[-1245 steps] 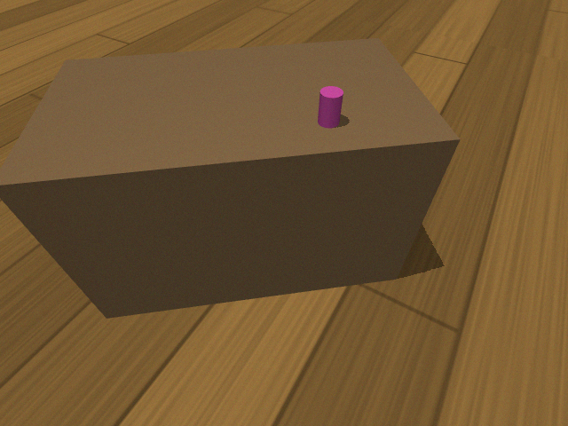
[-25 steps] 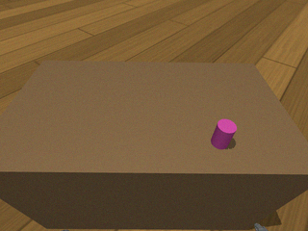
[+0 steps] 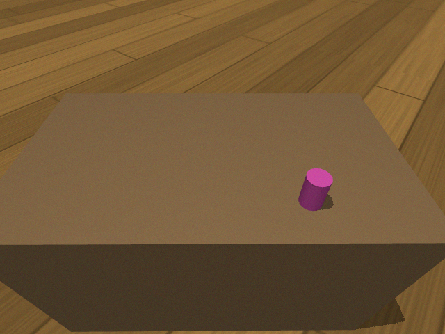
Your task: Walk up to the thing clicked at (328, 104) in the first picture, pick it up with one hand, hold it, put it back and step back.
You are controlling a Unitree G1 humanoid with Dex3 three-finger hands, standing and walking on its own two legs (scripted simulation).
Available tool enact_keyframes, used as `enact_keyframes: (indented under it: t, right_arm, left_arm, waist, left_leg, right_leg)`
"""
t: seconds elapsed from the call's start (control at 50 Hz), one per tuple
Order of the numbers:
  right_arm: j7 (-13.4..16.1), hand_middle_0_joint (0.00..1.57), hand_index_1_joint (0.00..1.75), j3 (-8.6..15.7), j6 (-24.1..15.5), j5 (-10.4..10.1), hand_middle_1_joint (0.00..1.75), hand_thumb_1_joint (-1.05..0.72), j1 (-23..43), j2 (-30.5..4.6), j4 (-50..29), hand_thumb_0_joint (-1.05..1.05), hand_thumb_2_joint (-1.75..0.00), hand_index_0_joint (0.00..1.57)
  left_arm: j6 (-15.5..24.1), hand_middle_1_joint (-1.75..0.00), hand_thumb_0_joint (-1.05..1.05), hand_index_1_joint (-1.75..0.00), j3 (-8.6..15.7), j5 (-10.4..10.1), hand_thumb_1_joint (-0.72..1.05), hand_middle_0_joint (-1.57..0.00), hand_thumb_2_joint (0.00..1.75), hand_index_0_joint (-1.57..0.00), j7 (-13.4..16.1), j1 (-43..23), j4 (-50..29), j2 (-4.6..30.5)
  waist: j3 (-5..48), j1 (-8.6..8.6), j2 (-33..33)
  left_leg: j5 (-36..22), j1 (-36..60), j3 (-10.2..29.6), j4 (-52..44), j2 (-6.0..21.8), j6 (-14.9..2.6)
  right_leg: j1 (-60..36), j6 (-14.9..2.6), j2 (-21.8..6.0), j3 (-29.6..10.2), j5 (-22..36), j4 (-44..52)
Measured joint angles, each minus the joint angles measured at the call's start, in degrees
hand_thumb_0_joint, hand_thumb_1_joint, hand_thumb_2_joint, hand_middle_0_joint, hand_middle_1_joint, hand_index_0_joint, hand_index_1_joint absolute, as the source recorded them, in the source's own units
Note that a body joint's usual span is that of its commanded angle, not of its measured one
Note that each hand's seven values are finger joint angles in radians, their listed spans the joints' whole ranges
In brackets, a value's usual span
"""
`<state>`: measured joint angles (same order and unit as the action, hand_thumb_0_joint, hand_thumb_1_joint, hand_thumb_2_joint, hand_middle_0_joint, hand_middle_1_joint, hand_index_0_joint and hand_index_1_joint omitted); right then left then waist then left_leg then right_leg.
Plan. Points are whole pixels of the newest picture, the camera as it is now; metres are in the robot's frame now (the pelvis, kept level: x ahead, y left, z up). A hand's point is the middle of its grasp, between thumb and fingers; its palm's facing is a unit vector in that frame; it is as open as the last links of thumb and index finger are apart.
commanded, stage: home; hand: right
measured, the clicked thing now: (314, 190) +0.47 -0.21 -0.04
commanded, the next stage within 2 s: stand in 1.24 s
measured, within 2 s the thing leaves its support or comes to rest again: neither
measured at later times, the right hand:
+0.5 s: hand out of the picture +0.06 -0.26 -0.15, palm faces -0.06 +0.93 -0.36, open 17.2 cm
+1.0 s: hand out of the picture +0.08 -0.26 -0.15, palm faces -0.05 +0.93 -0.36, open 17.3 cm
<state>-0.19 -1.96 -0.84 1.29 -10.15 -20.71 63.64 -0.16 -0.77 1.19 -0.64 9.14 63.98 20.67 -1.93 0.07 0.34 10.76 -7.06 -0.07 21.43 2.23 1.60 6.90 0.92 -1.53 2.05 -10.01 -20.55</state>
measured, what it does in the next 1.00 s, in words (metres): stands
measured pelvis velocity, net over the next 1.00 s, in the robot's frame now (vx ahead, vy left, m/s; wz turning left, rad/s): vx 0.01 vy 0.00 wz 0.00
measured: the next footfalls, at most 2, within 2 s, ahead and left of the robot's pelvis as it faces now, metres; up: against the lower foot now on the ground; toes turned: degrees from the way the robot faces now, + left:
none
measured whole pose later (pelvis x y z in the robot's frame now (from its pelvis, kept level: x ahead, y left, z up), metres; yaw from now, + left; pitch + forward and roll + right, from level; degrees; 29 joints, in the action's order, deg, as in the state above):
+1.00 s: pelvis +0.01 +0.00 +0.00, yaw +0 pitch -2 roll +0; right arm -0.1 -1.0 -0.6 1.0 -7.8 -20.7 64.0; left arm 0.0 0.2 0.9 -0.4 7.0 64.8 20.3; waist -2.9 0.0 0.0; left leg 10.6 -6.8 0.1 19.8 2.0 1.6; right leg 6.6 1.0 -1.7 2.3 -10.0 -19.1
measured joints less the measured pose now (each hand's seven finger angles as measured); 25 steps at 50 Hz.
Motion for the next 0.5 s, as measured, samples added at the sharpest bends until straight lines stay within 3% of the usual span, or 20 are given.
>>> enact_keyframes:
  t: [0.5]
  right_arm:
    - [0.1,0.07,0.06,0.4,0.1,-0.4,0.06,0.49,1.3,-0.2,-0.1,0.00,-0.07,0.06]
  left_arm:
    - [0.1,-0.29,0.00,-0.30,0.7,-0.4,0.90,-0.20,0.90,-0.20,0.1,-1.1,1.0,-0.2]
  waist:
    - [-0.7,-0.16,-0.1]
  left_leg:
    - [-0.2,-0.5,0.2,-0.6,0.0,0.06]
  right_leg:
    - [0.3,-0.02,0.0,0.2,0.3,0.9]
